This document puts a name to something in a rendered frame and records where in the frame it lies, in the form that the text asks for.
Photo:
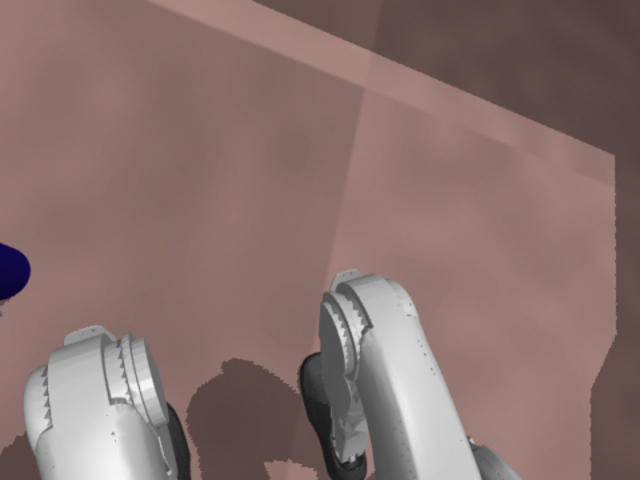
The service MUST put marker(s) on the right robot hand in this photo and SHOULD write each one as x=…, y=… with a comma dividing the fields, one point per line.
x=491, y=466

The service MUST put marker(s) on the left robot foot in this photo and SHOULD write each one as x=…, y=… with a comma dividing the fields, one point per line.
x=180, y=446

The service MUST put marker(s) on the mug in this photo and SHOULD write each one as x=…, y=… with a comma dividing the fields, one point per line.
x=14, y=271

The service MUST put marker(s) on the right robot foot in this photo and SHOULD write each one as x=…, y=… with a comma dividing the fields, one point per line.
x=318, y=411

